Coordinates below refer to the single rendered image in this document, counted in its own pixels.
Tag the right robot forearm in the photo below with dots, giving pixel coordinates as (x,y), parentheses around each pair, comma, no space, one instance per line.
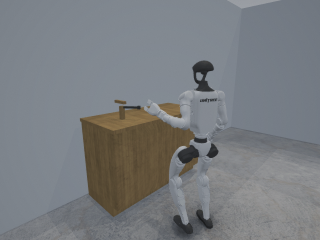
(216,130)

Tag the tap lever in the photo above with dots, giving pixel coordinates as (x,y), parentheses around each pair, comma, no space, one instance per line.
(132,107)

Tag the robot head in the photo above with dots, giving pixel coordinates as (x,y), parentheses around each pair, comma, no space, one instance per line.
(202,67)

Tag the robot left upper arm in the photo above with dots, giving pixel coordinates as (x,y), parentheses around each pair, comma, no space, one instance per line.
(185,108)

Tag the counter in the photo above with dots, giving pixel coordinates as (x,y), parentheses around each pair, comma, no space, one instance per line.
(128,154)

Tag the robot right upper arm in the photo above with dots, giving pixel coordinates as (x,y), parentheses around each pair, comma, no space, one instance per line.
(222,111)

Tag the left robot shin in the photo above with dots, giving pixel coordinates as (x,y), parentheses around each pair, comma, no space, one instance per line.
(179,200)

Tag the left robot hand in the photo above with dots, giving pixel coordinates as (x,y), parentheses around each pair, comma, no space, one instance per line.
(154,108)

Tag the left robot forearm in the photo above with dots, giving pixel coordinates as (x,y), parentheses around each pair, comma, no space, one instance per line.
(175,122)

